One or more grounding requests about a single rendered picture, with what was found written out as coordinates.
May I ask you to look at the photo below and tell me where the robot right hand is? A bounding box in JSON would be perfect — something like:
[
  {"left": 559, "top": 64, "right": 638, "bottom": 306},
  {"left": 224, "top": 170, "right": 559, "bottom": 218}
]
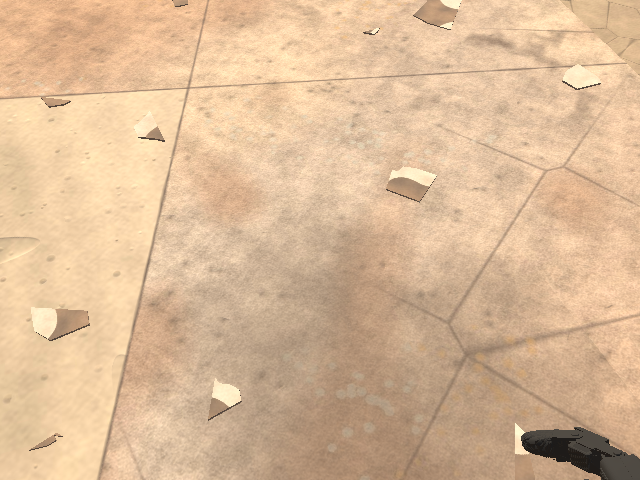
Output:
[{"left": 521, "top": 427, "right": 640, "bottom": 480}]

